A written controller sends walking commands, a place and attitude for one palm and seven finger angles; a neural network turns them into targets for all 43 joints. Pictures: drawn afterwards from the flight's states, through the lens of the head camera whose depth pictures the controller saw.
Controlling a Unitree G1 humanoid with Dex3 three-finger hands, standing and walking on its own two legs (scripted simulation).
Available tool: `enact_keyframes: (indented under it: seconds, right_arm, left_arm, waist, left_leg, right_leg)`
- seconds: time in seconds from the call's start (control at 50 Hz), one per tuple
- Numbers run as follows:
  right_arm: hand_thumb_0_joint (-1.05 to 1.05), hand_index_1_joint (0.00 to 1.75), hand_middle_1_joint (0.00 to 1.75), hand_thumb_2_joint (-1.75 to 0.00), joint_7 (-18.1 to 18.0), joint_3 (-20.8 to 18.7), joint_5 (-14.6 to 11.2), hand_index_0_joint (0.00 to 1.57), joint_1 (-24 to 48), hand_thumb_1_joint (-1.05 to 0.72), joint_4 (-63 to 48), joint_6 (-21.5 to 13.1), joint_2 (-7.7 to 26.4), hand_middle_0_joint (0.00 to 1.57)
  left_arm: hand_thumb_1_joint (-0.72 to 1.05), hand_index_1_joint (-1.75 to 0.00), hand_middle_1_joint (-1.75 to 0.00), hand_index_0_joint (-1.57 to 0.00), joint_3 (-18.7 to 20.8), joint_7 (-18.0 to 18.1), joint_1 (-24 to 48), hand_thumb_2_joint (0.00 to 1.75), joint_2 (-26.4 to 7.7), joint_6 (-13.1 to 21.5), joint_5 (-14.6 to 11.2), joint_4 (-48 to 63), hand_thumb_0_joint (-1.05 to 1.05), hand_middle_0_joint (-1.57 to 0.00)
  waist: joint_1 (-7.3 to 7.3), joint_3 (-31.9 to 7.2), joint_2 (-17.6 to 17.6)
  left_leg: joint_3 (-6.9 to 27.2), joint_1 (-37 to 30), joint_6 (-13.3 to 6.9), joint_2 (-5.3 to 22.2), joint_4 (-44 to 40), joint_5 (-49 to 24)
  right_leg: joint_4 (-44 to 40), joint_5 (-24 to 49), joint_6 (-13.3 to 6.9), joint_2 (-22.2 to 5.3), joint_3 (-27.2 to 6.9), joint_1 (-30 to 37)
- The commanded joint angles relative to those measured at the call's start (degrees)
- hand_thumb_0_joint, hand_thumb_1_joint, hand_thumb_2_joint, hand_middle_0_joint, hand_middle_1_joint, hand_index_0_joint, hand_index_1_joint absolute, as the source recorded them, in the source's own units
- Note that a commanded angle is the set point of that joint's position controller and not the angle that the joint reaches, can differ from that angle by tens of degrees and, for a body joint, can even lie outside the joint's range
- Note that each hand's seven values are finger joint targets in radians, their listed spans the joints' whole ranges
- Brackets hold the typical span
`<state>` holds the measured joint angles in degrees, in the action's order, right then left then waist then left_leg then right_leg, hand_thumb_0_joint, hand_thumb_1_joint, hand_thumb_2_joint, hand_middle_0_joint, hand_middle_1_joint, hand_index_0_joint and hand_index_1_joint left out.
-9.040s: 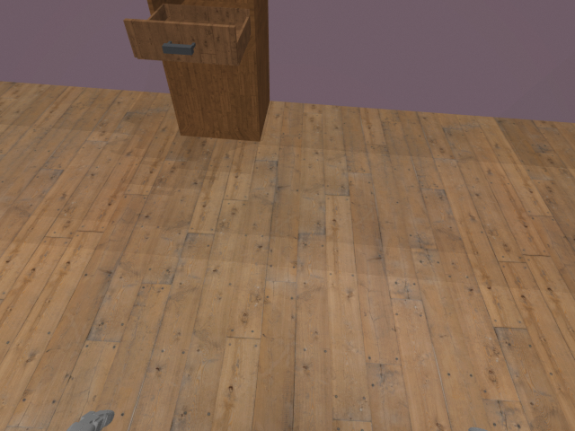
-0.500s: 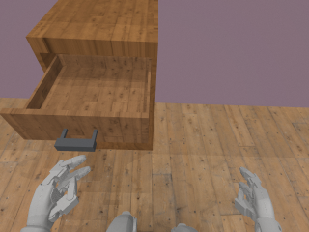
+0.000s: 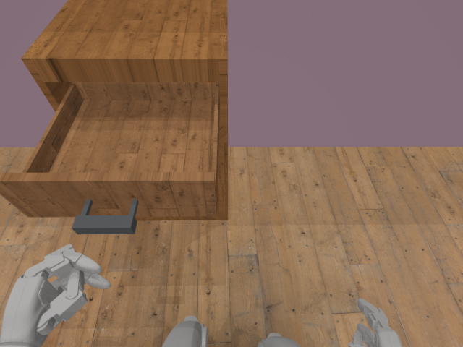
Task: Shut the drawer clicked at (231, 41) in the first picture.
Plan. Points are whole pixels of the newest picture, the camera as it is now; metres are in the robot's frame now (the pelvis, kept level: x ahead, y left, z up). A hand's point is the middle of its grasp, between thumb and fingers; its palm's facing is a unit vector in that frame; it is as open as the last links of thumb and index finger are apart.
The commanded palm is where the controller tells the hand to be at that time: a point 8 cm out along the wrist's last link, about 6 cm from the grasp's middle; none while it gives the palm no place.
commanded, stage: raise the hand and make a fist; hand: left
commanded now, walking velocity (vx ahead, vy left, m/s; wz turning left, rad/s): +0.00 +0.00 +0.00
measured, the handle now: (108, 214) +0.36 +0.26 -0.03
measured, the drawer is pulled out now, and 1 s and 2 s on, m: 0.30 0.30 0.30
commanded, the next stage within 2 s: bring the fist close to the handle in 1.00 s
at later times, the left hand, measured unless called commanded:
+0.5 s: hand (70, 305) +0.18 +0.23 +0.06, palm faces +0.06 -1.00 -0.04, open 3.2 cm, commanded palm +0.15 +0.28 +0.07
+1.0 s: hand (84, 301) +0.18 +0.21 +0.07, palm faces +0.06 -1.00 -0.07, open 3.3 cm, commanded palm +0.15 +0.27 +0.07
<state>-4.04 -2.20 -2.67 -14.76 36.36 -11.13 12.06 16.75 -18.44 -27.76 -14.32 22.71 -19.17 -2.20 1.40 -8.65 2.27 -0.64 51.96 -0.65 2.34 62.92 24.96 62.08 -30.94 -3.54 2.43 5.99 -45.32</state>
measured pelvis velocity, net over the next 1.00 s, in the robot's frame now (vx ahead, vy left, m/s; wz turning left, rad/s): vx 0.00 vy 0.03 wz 0.01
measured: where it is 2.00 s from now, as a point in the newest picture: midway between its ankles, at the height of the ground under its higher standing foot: outside the picture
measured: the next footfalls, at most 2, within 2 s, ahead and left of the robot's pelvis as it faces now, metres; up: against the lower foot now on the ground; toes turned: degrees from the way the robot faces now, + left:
none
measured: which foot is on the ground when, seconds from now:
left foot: down 0.00-1.00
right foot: down 0.00-1.00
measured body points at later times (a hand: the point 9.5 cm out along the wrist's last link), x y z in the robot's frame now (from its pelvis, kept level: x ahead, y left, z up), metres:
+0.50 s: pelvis +0.00 +0.04 +0.00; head +0.04 +0.06 +0.45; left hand +0.17 +0.28 +0.07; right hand +0.22 -0.17 -0.05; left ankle +0.05 +0.11 -0.66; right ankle +0.00 -0.08 -0.66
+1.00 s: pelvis +0.00 +0.03 +0.00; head +0.05 +0.04 +0.45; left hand +0.17 +0.26 +0.08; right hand +0.18 -0.20 -0.06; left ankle +0.06 +0.11 -0.66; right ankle +0.00 -0.08 -0.66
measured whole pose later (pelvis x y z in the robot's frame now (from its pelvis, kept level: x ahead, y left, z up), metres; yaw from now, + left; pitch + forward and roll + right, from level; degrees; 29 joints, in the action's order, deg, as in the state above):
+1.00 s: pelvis +0.00 +0.03 +0.00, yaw +0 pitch +13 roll -3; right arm -2.0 0.1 -2.2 -14.6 27.3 -7.1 12.6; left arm 5.3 -6.9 -36.7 -13.0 20.5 -12.6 14.7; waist 0.8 -8.9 2.5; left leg -0.9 50.7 -3.2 1.0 63.4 25.8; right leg 60.7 -30.8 -1.3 1.2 5.8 -42.8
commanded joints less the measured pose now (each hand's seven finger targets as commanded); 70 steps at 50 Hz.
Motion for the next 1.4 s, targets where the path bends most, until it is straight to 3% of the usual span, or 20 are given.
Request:
enact_keyframes:
  seconds: [0.0,0.12,0.2,0.26,0.34,0.52,0.64,0.7,0.76,0.78,0.84,0.88,0.94,1.02,1.06,1.14,1.18,1.22,1.3,1.38]
  right_arm:
    - [0.0,0.3,0.3,-0.9,-0.2,-2.9,0.2,0.2,6.4,-0.9,-10.5,-5.0,7.2,0.2]
    - [0.0,0.3,0.3,-0.9,0.1,-2.8,0.4,0.2,6.0,-0.9,-11.6,-5.9,7.8,0.2]
    - [0.0,0.3,0.3,-0.9,0.5,-2.1,0.6,0.2,6.1,-0.9,-13.2,-4.8,8.1,0.2]
    - [0.0,0.3,0.3,-0.9,0.6,-1.8,0.6,0.2,6.1,-0.9,-14.4,-3.2,8.0,0.2]
    - [0.0,0.3,0.3,-0.9,0.7,-1.0,0.7,0.2,6.5,-0.9,-16.1,-1.5,7.8,0.2]
    - [0.0,0.3,0.3,-0.9,1.5,0.0,0.8,0.2,5.7,-0.9,-18.6,-0.9,8.0,0.2]
    - [0.0,0.3,0.3,-0.9,1.5,-0.1,0.8,0.2,5.5,-0.9,-18.8,-0.1,8.1,0.2]
    - [0.0,0.3,0.3,-0.9,1.7,0.0,0.7,0.2,5.2,-0.9,-19.5,0.2,8.0,0.2]
    - [0.0,0.3,0.3,-0.9,1.6,-0.3,0.7,0.2,5.2,-0.9,-19.5,0.6,7.8,0.2]
    - [0.0,0.3,0.3,-0.9,1.7,-0.2,0.8,0.2,5.2,-0.9,-19.8,0.5,7.8,0.2]
    - [0.0,0.3,0.3,-0.9,1.6,-0.4,0.7,0.2,5.3,-0.9,-19.3,0.7,7.9,0.2]
    - [0.0,0.3,0.3,-0.9,1.7,-0.5,0.6,0.2,5.1,-0.9,-19.6,0.7,7.7,0.2]
    - [0.0,0.3,0.3,-0.9,1.5,-0.6,0.6,0.2,5.1,-0.9,-18.8,0.7,7.8,0.2]
    - [0.0,0.3,0.3,-0.9,1.3,-1.0,0.3,0.2,5.0,-0.9,-18.5,0.7,7.4,0.2]
    - [0.0,0.3,0.3,-0.9,1.1,-0.9,0.2,0.2,5.3,-0.9,-18.1,0.6,7.3,0.2]
    - [0.0,0.3,0.3,-0.9,0.5,-0.9,0.4,0.2,5.5,-0.9,-16.2,0.4,7.6,0.2]
    - [0.0,0.3,0.3,-0.9,0.4,-1.0,0.4,0.2,5.4,-0.9,-16.0,-0.1,7.5,0.2]
    - [0.0,0.3,0.3,-0.9,0.4,-0.8,0.5,0.2,5.4,-0.9,-15.7,-0.6,7.7,0.2]
    - [0.0,0.3,0.3,-0.9,0.1,-0.9,0.6,0.2,5.4,-0.9,-14.7,-0.9,7.8,0.2]
    - [0.0,0.3,0.3,-0.9,0.1,-0.9,0.7,0.2,5.7,-0.9,-13.9,-0.7,7.8,0.2]
  left_arm:
    - [0.9,-1.3,-1.3,-1.12,3.1,-0.5,-3.7,0.9,-6.6,6.6,-1.3,11.0,0.0,-1.12]
    - [0.9,-1.43,-1.43,-1.24,-0.3,2.0,-4.0,0.9,-5.6,9.0,-0.1,18.1,0.0,-1.24]
    - [0.9,-1.51,-1.51,-1.32,-3.5,4.2,-4.5,0.9,-4.4,6.7,1.7,21.0,0.0,-1.32]
    - [0.9,-1.58,-1.58,-1.38,-3.4,5.8,-5.3,0.9,-4.8,3.8,3.0,21.1,0.0,-1.38]
    - [0.9,-1.6,-1.6,-1.4,-4.1,6.9,-5.8,0.9,-4.8,1.1,3.7,22.1,0.0,-1.4]
    - [0.9,-1.6,-1.6,-1.4,-9.0,7.9,-5.3,0.9,-2.3,0.8,4.6,27.9,0.0,-1.4]
    - [0.9,-1.6,-1.6,-1.4,-8.1,10.2,-7.4,0.9,-3.6,-0.1,6.1,27.9,0.0,-1.4]
    - [0.9,-1.6,-1.6,-1.4,-9.9,10.9,-7.2,0.9,-2.2,0.0,6.1,29.5,0.0,-1.4]
    - [0.9,-1.6,-1.6,-1.4,-8.2,12.0,-9.4,0.9,-3.0,0.2,6.4,28.8,0.0,-1.4]
    - [0.9,-1.6,-1.6,-1.4,-9.3,11.9,-9.3,0.9,-2.1,0.5,6.2,29.8,0.0,-1.4]
    - [0.9,-1.6,-1.6,-1.4,-7.7,12.4,-10.1,0.9,-3.5,0.8,6.2,28.9,0.0,-1.4]
    - [0.9,-1.6,-1.6,-1.4,-9.3,12.1,-11.2,0.9,-2.0,1.1,5.9,29.2,0.0,-1.4]
    - [0.9,-1.6,-1.6,-1.4,-7.0,11.8,-10.4,0.9,-4.1,1.6,5.8,28.1,0.0,-1.4]
    - [0.9,-1.6,-1.6,-1.4,-5.8,10.4,-11.3,0.9,-4.0,2.1,4.4,27.4,0.0,-1.4]
    - [0.9,-1.6,-1.6,-1.4,-5.6,9.8,-10.9,0.9,-4.0,2.5,4.1,27.4,0.0,-1.4]
    - [0.9,-1.6,-1.6,-1.4,-4.0,8.1,-6.0,0.9,-5.1,3.5,3.4,21.9,0.0,-1.4]
    - [0.9,-1.6,-1.6,-1.4,-3.5,6.7,-6.1,0.9,-4.6,4.2,2.9,20.2,0.0,-1.4]
    - [0.9,-1.6,-1.6,-1.4,-3.5,5.5,-2.8,0.9,-5.2,5.0,2.3,19.9,0.0,-1.4]
    - [0.9,-1.6,-1.6,-1.4,-1.2,4.4,-0.5,0.9,-7.1,5.7,1.8,18.2,0.0,-1.4]
    - [0.9,-1.6,-1.6,-1.4,-1.0,4.0,2.1,0.9,-6.8,5.6,1.6,15.3,0.0,-1.4]
  waist:
    - [-1.59,-9.7,-2.1]
    - [-1.44,-11.7,1.2]
    - [-1.24,-10.4,3.6]
    - [-1.51,-9.3,2.4]
    - [-1.48,-7.8,2.4]
    - [-0.78,-7.1,3.3]
    - [-1.42,-7.2,2.8]
    - [-0.95,-6.7,2.8]
    - [-1.78,-7.0,2.3]
    - [-1.55,-7.7,2.3]
    - [-1.62,-7.5,1.9]
    - [-1.37,-7.6,1.7]
    - [-1.27,-7.3,1.5]
    - [-1.24,-7.9,-0.1]
    - [-1.18,-7.7,1.0]
    - [0.25,-4.9,-1.7]
    - [-0.38,-6.5,-0.2]
    - [0.1,-7.6,0.2]
    - [-0.44,-10.6,1.0]
    - [-0.34,-10.6,0.9]
  left_leg:
    - [3.2,-8.2,-1.4,-1.7,-5.6,-10.5]
    - [4.0,-13.7,-1.6,-1.2,-7.8,-10.4]
    - [5.4,-15.6,-1.2,-1.0,-10.1,-7.6]
    - [6.2,-15.9,-1.1,-0.8,-11.6,-6.6]
    - [6.6,-16.0,-1.0,-0.7,-12.6,-5.1]
    - [8.4,-17.9,-0.3,-0.3,-14.0,-2.3]
    - [8.9,-17.1,-0.1,-0.3,-14.8,-0.9]
    - [8.7,-17.1,0.1,-0.3,-14.8,-0.5]
    - [8.1,-16.1,0.1,-0.4,-14.6,-0.8]
    - [7.9,-16.2,0.0,-0.5,-14.3,-1.4]
    - [7.3,-15.3,-0.2,-0.5,-13.6,-2.4]
    - [6.6,-15.4,-0.3,-0.6,-12.9,-3.5]
    - [5.8,-14.1,-0.6,-1.0,-11.9,-4.2]
    - [4.6,-13.6,-0.9,-1.3,-10.7,-5.9]
    - [4.3,-13.6,-1.1,-1.4,-10.2,-6.6]
    - [4.1,-9.9,-1.4,-1.6,-7.8,-4.9]
    - [3.8,-9.7,-1.3,-1.7,-6.8,-5.9]
    - [3.6,-9.1,-1.4,-1.8,-5.6,-6.0]
    - [3.1,-8.2,-1.5,-1.8,-3.9,-7.8]
    - [3.1,-6.9,-1.6,-1.7,-2.9,-8.8]
  right_leg:
    - [-12.0,13.8,4.2,-2.7,-8.0,5.1]
    - [-9.9,9.7,2.3,-1.0,-3.5,1.1]
    - [-9.4,7.6,2.0,-0.8,-1.6,-0.5]
    - [-9.8,7.5,1.9,-0.5,-0.9,0.1]
    - [-10.6,7.1,1.8,-0.2,-0.6,0.7]
    - [-10.1,5.6,1.8,-0.3,0.0,-0.8]
    - [-9.6,5.1,1.7,-0.3,-0.1,-0.2]
    - [-9.5,4.7,1.8,-0.4,0.1,-0.7]
    - [-9.5,4.5,1.7,-0.2,0.0,0.2]
    - [-9.4,4.8,1.7,-0.3,0.0,0.3]
    - [-9.7,5.2,1.7,-0.2,-0.3,0.8]
    - [-9.9,5.5,1.8,-0.3,-0.3,0.6]
    - [-10.5,5.9,1.8,-0.1,-1.0,1.4]
    - [-11.3,7.2,2.0,-0.2,-1.6,2.7]
    - [-11.6,7.9,2.0,-0.3,-1.9,3.0]
    - [-12.1,6.1,2.4,-0.4,-3.3,0.8]
    - [-11.3,7.1,2.3,-0.6,-3.7,0.9]
    - [-11.2,6.9,2.4,-0.9,-4.7,0.7]
    - [-10.4,8.8,2.4,-1.2,-6.0,1.9]
    - [-9.4,10.7,2.6,-1.2,-6.3,1.6]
